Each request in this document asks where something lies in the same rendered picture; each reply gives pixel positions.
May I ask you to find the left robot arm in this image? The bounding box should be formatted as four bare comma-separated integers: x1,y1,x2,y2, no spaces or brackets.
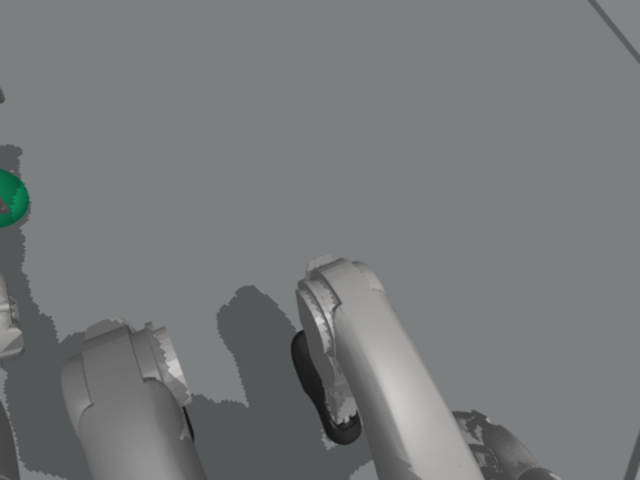
0,270,25,480

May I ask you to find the right robot hand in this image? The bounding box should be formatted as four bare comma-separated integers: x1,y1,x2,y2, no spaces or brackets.
452,410,542,480

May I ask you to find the ball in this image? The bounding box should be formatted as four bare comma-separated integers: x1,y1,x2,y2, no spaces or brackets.
0,169,29,228

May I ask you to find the right robot foot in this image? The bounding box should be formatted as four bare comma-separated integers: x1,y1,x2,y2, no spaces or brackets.
291,330,361,445

